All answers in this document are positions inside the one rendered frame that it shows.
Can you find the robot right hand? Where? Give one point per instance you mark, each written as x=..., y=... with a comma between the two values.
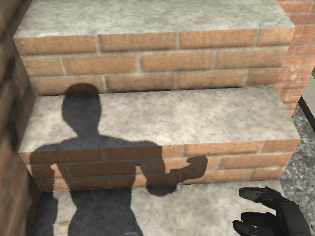
x=288, y=221

